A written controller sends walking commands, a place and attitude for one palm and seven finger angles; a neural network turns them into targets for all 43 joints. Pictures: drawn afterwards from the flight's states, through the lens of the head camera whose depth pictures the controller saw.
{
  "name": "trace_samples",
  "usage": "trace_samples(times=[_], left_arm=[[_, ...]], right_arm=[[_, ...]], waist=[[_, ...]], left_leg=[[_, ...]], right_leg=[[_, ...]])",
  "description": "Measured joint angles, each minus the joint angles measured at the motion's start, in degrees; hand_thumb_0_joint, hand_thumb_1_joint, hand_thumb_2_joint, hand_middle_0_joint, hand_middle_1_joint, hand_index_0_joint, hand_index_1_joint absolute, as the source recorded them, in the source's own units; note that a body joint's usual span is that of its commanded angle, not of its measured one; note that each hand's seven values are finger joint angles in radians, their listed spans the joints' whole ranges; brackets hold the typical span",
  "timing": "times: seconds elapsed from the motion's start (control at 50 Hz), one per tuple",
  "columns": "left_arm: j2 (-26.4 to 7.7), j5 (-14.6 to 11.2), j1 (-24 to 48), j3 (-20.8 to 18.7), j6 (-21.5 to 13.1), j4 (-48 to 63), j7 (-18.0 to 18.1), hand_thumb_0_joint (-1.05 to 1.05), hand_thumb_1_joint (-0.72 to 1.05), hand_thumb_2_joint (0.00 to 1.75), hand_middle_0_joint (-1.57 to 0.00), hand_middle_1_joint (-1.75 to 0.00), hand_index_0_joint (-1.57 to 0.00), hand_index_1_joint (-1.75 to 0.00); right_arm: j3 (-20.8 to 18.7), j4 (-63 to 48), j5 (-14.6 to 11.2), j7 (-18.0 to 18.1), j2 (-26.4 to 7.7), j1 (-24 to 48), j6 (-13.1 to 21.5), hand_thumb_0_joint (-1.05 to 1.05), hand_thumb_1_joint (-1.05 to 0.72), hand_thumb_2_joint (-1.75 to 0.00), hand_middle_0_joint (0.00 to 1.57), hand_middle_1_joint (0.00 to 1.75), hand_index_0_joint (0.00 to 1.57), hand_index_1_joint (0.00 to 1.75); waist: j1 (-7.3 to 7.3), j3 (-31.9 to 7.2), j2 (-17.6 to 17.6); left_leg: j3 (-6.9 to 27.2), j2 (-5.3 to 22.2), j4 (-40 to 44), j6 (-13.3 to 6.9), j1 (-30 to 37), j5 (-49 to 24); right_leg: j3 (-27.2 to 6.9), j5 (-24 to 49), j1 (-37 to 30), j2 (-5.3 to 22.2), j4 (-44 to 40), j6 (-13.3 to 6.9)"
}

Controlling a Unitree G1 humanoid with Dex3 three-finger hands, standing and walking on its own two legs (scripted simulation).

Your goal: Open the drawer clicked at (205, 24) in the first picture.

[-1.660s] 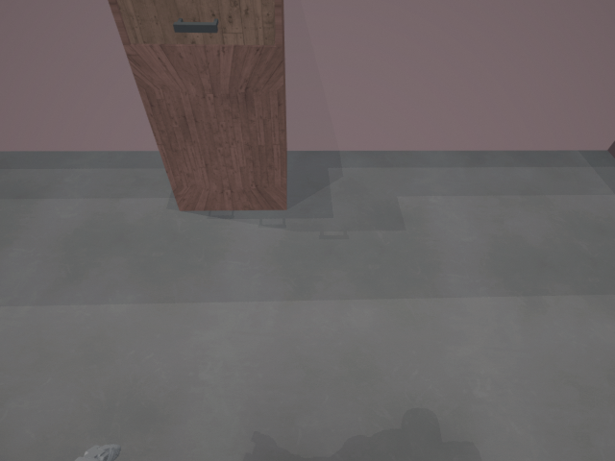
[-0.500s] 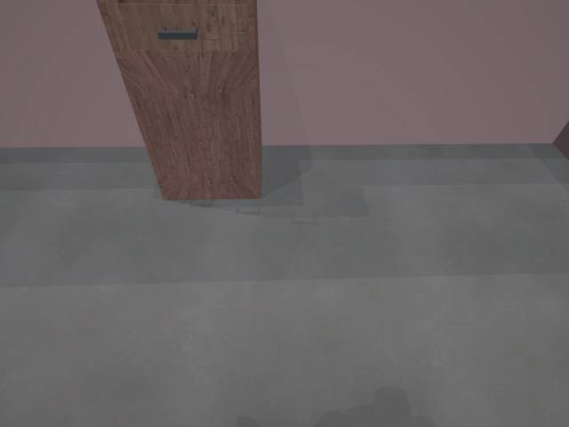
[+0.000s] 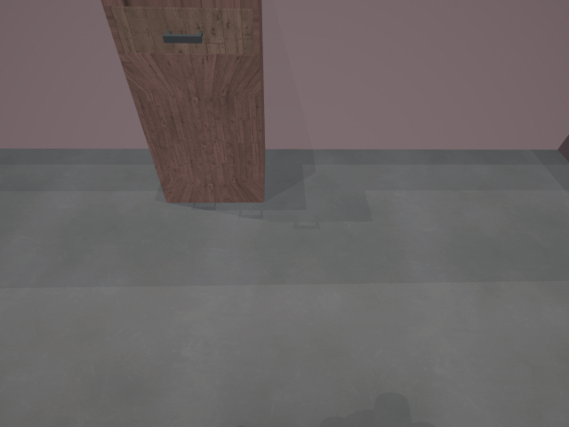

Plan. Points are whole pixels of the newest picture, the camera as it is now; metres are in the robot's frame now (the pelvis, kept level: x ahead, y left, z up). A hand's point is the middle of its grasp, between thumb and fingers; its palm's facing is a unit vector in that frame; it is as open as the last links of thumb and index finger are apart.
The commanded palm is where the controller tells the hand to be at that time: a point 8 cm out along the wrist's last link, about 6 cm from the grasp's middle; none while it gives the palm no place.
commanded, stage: walk to a spot facing it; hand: left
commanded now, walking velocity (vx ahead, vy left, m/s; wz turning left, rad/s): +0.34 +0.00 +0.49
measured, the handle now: (183, 35) +1.23 +0.40 +0.04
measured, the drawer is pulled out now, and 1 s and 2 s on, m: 0.00 0.00 0.00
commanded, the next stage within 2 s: turn to face it in 0.84 s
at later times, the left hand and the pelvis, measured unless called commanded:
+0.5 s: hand (142, 425) +0.16 +0.24 -0.18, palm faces +0.18 -0.97 -0.15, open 7.4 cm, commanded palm none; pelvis +0.14 +0.06 +0.00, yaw +10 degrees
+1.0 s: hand (159, 339) +0.30 +0.26 -0.18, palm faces +0.39 -0.89 -0.22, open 7.2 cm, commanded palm none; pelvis +0.36 +0.07 -0.01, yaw +21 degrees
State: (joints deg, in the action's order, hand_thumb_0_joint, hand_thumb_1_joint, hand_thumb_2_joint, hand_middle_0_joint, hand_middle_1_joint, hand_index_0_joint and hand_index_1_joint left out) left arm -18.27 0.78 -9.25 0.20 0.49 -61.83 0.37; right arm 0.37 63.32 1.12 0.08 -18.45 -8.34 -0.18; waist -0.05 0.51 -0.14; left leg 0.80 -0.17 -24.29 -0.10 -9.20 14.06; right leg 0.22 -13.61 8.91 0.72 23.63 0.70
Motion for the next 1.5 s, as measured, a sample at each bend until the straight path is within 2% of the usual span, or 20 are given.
trace_samples(times=[0.06,0.12,0.2,0.26,0.3,0.34,0.5,0.62,0.68,0.72,0.76,0.82,0.94,1.06,1.1,1.18,1.24,1.32,1.44,1.5], left_arm=[[1.6,0.3,-2.2,-0.4,0.2,1.2,-0.5,0.01,0.91,0.9,-0.2,-0.3,-0.2,-0.3],[3.2,0.5,-5.0,-0.9,-0.8,1.9,-0.5,0.01,0.91,0.9,-0.2,-0.3,-0.21,-0.3],[4.4,0.5,-8.8,-1.4,-1.1,1.4,-0.6,0.0,0.91,0.9,-0.21,-0.3,-0.21,-0.3],[5.2,0.3,-10.7,-1.8,0.4,-0.1,-0.6,0.01,0.91,0.9,-0.21,-0.3,-0.21,-0.3],[5.5,0.6,-10.6,-2.1,0.7,-0.8,-0.8,0.01,0.91,0.9,-0.2,-0.3,-0.2,-0.3],[5.8,0.8,-9.7,-2.3,0.3,-0.8,-1.1,0.01,0.91,0.9,-0.2,-0.29,-0.2,-0.3],[7.9,0.5,-3.1,-2.6,-0.7,2.6,-1.5,0.01,0.91,0.9,-0.2,-0.29,-0.2,-0.3],[9.0,0.2,2.3,-2.9,-1.2,4.1,-1.6,0.01,0.91,0.9,-0.2,-0.29,-0.2,-0.3],[9.2,0.6,4.0,-2.8,-3.3,5.7,-1.6,0.01,0.91,0.9,-0.2,-0.29,-0.2,-0.3],[9.6,0.6,4.4,-2.8,-5.0,6.4,-1.2,0.01,0.91,0.9,-0.2,-0.29,-0.2,-0.3],[9.8,0.5,3.4,-2.7,-5.4,6.3,-0.8,0.0,0.91,0.9,-0.2,-0.29,-0.2,-0.3],[10.2,0.7,0.4,-2.6,-5.4,4.9,0.1,0.0,0.91,0.9,-0.2,-0.29,-0.2,-0.3],[7.9,0.7,-5.7,-3.4,-4.9,2.4,1.0,-0.01,0.95,0.9,-0.2,-0.3,-0.21,-0.3],[6.9,0.7,-10.6,-2.5,-4.0,0.4,0.9,0.0,0.93,0.9,-0.2,-0.29,-0.2,-0.3],[7.3,0.4,-13.2,-2.2,-3.3,-0.5,1.0,0.0,0.92,0.9,-0.2,-0.29,-0.2,-0.3],[7.5,-0.3,-13.4,-2.0,-0.7,-2.6,1.4,0.01,0.92,0.9,-0.2,-0.29,-0.2,-0.3],[8.4,-0.1,-12.4,-2.2,0.5,-2.6,0.9,0.01,0.92,0.9,-0.2,-0.29,-0.2,-0.3],[9.7,0.1,-10.8,-2.9,1.5,-0.4,0.4,0.01,0.91,0.9,-0.2,-0.29,-0.2,-0.3],[10.5,0.6,-7.8,-3.6,1.8,2.6,0.4,0.01,0.91,0.9,-0.2,-0.29,-0.2,-0.3],[10.0,0.9,-7.0,-3.7,0.8,4.3,0.5,0.01,0.91,0.9,-0.2,-0.29,-0.2,-0.3]], right_arm=[[-0.1,-0.7,0.3,-0.3,1.4,-3.0,-0.8,0.0,-0.9,-0.89,0.2,0.3,0.2,0.3],[-0.5,-1.0,0.2,-0.8,3.2,-6.3,-1.1,0.0,-0.9,-0.89,0.2,0.3,0.2,0.3],[-0.9,-2.1,0.0,-1.5,5.4,-9.5,0.1,0.01,-0.9,-0.89,0.2,0.3,0.2,0.3],[-1.4,-2.5,0.3,-0.9,7.0,-11.0,1.9,0.0,-0.9,-0.89,0.2,0.3,0.2,0.3],[-1.4,-2.4,0.2,-0.3,8.4,-12.5,2.6,0.0,-0.9,-0.89,0.2,0.3,0.2,0.3],[-1.2,-1.6,0.1,0.3,9.8,-14.1,3.4,0.0,-0.9,-0.89,0.2,0.3,0.2,0.3],[-1.2,2.5,-0.3,1.0,13.2,-18.5,4.3,0.0,-0.9,-0.89,0.2,0.3,0.2,0.3],[-1.8,3.2,0.2,1.3,12.8,-19.2,4.5,0.0,-0.9,-0.89,0.2,0.3,0.2,0.3],[-2.1,3.8,-0.1,1.2,12.4,-19.8,4.1,0.0,-0.9,-0.89,0.2,0.3,0.2,0.3],[-2.4,3.9,-0.5,0.9,11.6,-18.2,3.2,0.0,-0.9,-0.89,0.2,0.3,0.2,0.3],[-3.1,3.3,-0.4,0.5,10.6,-16.0,2.5,0.01,-0.9,-0.89,0.2,0.3,0.2,0.3],[-3.8,1.0,0.1,0.2,8.7,-11.8,1.6,0.01,-0.9,-0.89,0.2,0.3,0.2,0.3],[-4.6,-4.7,0.4,-1.1,6.5,-4.0,0.3,0.0,-0.91,-0.89,0.19,0.3,0.19,0.3],[-3.6,-7.3,0.4,-1.6,6.0,2.3,1.0,0.0,-0.91,-0.9,0.19,0.3,0.19,0.3],[-2.9,-7.8,0.6,-1.4,6.1,3.2,2.1,0.0,-0.91,-0.9,0.19,0.3,0.19,0.3],[-1.1,-7.6,0.3,0.0,8.6,4.8,2.9,0.0,-0.91,-0.89,0.19,0.3,0.2,0.3],[-0.5,-7.1,0.2,0.6,10.3,4.5,2.5,0.0,-0.9,-0.89,0.2,0.3,0.2,0.3],[-1.3,-6.3,-0.4,1.1,11.4,2.9,1.9,-0.01,-0.91,-0.89,0.2,0.3,0.2,0.3],[-2.9,-5.4,0.3,1.2,9.3,1.1,0.5,-0.03,-0.93,-0.89,0.2,0.3,0.2,0.3],[-3.5,-4.5,0.1,1.0,8.3,-0.9,-0.4,-0.02,-0.92,-0.89,0.2,0.3,0.2,0.3]], waist=[[-0.07,-1.2,0.2],[-0.06,-1.3,-0.2],[-0.31,-0.3,-1.7],[-0.47,0.2,-2.4],[-1.0,0.3,-2.5],[-1.4,0.7,-2.5],[-1.59,1.9,-1.4],[-3.64,3.3,-0.4],[-3.55,3.8,0.3],[-2.97,4.5,1.2],[-2.3,4.3,1.7],[-2.08,3.2,2.0],[-1.33,1.8,1.5],[2.19,3.3,0.3],[3.34,3.1,0.4],[4.63,4.1,-2.0],[4.2,4.0,-1.7],[3.34,3.2,-1.0],[1.32,2.3,0.6],[1.1,1.6,0.6]], left_leg=[[0.5,0.1,-6.4,-0.7,-3.0,6.8],[-1.9,1.0,-15.0,-0.9,-7.0,11.0],[-5.4,1.7,-10.1,-1.2,-6.7,7.2],[-6.5,0.5,-11.7,-2.9,-6.2,5.3],[-6.4,-0.2,-9.0,-3.6,-3.9,6.2],[-5.7,-0.9,-4.7,-3.4,-1.0,4.9],[-2.7,-2.3,6.8,-3.5,9.1,3.5],[-1.8,-1.7,6.9,-2.0,14.9,8.7],[-0.9,-0.5,-4.4,-1.3,12.9,14.9],[0.2,-0.1,-26.2,-2.1,4.3,15.4],[-0.3,0.8,-41.9,-2.7,-4.0,11.6],[-1.9,3.3,-47.7,-2.2,-14.1,5.9],[-4.5,6.8,-35.7,0.4,-24.5,-0.3],[-6.9,6.1,-15.8,0.0,-19.3,-3.9],[-7.7,5.8,-9.5,-0.9,-14.4,-8.9],[-11.1,5.0,-12.2,-3.6,-12.0,-1.1],[-12.9,4.9,-8.6,-3.3,-8.9,-1.9],[-14.8,4.5,-4.8,-3.8,-6.8,-3.0],[-17.2,5.3,-5.4,-3.2,-6.5,-2.0],[-18.3,6.3,-9.9,-2.0,-8.0,0.5]], right_leg=[[1.5,-2.2,0.6,0.2,1.9,-0.1],[3.7,-3.8,-0.7,1.2,2.1,0.1],[5.8,-7.9,-2.1,3.9,5.6,1.8],[3.8,-14.5,5.0,4.4,24.4,0.8],[3.1,-12.8,10.8,4.0,34.9,0.3],[3.4,-9.2,15.3,4.4,38.7,0.6],[3.8,0.8,24.4,6.6,28.9,2.4],[5.7,1.9,21.4,4.8,15.2,0.5],[7.2,4.5,16.2,2.9,10.1,-2.1],[8.6,2.6,15.7,2.9,13.9,-3.4],[9.9,0.1,12.9,2.7,13.4,-3.4],[11.6,-0.2,8.0,2.4,8.7,-2.7],[15.0,-1.2,0.3,2.6,1.8,-1.7],[16.1,-5.7,-4.6,3.8,2.7,0.9],[15.0,-8.9,-4.2,4.3,7.5,1.8],[6.2,-19.6,5.2,4.0,31.0,0.9],[4.9,-16.9,10.4,3.8,36.7,0.9],[4.5,-13.1,13.8,4.1,33.1,1.0],[5.2,-9.8,11.6,3.4,21.5,0.9],[4.7,-3.3,7.4,2.7,11.3,-0.2]])
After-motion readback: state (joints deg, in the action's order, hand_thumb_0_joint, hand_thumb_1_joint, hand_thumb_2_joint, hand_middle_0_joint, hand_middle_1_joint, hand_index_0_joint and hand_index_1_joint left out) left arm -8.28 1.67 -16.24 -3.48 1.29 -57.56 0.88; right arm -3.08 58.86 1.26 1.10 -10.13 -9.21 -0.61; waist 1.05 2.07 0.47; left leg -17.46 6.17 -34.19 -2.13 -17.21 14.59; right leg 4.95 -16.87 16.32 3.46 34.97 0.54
